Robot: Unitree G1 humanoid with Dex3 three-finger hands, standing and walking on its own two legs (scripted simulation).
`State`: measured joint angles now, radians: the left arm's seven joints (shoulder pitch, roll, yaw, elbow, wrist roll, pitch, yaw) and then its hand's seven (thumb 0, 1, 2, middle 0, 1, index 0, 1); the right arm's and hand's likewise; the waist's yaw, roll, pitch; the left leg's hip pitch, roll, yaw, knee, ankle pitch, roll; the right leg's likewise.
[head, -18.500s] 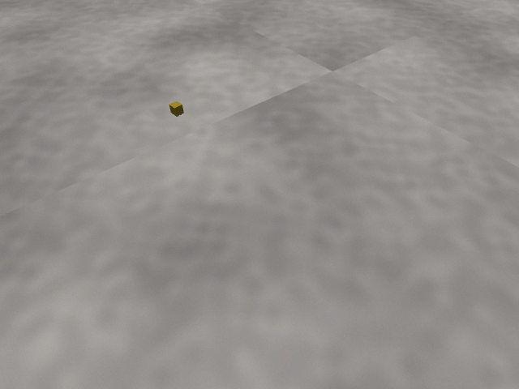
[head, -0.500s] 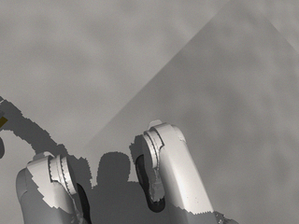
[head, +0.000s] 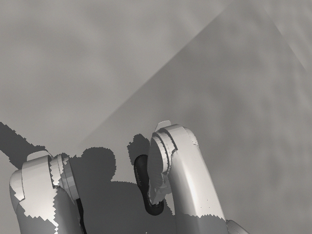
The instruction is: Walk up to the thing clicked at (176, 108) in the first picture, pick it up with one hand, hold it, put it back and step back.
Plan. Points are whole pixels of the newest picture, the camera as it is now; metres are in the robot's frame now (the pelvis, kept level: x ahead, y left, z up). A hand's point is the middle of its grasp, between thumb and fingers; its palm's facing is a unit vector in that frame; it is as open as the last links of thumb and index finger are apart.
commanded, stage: rest palm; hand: left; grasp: from above
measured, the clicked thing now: out of the picture +0.44 +0.35 -0.28
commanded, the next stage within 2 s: close in 1.24 s
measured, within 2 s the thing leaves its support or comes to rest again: neither
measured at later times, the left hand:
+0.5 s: hand out of the picture +0.42 +0.34 -0.26, palm faces -0.31 -0.36 -0.88, open 13.8 cm
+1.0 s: hand out of the picture +0.43 +0.33 -0.27, palm faces -0.27 -0.35 -0.90, open 13.6 cm
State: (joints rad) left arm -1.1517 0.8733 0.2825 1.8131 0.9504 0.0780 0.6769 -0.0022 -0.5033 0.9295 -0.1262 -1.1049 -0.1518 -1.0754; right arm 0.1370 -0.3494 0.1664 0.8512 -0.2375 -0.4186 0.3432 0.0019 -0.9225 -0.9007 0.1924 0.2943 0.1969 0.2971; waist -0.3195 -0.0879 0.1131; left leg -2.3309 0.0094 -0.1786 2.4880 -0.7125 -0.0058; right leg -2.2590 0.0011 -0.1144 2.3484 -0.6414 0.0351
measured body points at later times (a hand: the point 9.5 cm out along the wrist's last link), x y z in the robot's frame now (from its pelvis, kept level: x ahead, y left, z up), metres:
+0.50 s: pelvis -0.01 +0.00 -0.01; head +0.29 +0.10 +0.32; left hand +0.43 +0.36 -0.21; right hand +0.00 -0.24 -0.06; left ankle +0.07 +0.12 -0.28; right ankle +0.11 -0.12 -0.28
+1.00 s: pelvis -0.01 +0.01 +0.00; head +0.30 +0.11 +0.31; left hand +0.45 +0.35 -0.22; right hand +0.00 -0.23 -0.04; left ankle +0.07 +0.13 -0.28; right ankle +0.11 -0.12 -0.28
